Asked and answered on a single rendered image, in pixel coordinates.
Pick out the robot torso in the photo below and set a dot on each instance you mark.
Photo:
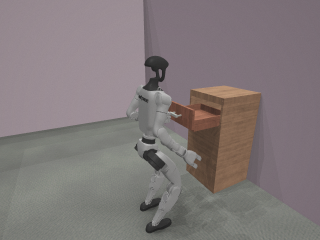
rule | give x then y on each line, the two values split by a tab
146	115

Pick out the cabinet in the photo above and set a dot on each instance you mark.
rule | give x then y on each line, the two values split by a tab
225	149

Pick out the robot right foot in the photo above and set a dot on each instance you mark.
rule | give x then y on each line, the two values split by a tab
164	223

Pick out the robot left hand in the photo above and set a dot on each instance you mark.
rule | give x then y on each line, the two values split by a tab
168	117

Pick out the right robot forearm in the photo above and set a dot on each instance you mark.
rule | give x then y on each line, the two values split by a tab
166	140

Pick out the handle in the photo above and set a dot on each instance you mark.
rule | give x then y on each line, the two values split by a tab
175	115

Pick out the robot right upper arm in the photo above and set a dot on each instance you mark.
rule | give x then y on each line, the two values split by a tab
163	103

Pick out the robot left upper arm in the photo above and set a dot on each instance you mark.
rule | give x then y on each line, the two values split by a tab
131	111

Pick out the drawer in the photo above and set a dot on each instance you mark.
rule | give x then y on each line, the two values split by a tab
195	117

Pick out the robot right hand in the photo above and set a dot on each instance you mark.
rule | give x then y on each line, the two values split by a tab
190	158

